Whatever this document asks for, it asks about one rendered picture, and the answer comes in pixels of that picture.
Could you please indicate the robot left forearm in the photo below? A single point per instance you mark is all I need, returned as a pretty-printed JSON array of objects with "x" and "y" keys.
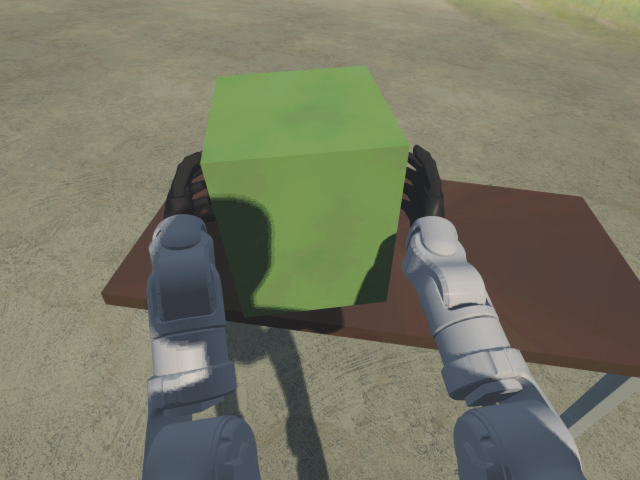
[{"x": 192, "y": 371}]

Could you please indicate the left robot hand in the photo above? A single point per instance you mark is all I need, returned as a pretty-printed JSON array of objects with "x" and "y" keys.
[{"x": 179, "y": 198}]

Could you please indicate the robot right forearm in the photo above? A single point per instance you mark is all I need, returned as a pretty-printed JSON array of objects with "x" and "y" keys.
[{"x": 480, "y": 366}]

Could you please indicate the table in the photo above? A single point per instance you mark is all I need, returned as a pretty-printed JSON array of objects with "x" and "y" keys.
[{"x": 564, "y": 294}]

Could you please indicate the carton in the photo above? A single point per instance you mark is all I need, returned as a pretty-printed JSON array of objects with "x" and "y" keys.
[{"x": 305, "y": 171}]

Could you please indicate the robot right upper arm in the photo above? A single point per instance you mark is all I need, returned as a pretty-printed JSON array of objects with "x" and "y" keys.
[{"x": 521, "y": 440}]

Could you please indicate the right robot hand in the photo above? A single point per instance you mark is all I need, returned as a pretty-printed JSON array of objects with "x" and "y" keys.
[{"x": 426, "y": 195}]

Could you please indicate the robot left upper arm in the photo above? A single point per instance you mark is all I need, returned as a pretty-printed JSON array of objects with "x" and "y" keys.
[{"x": 217, "y": 448}]

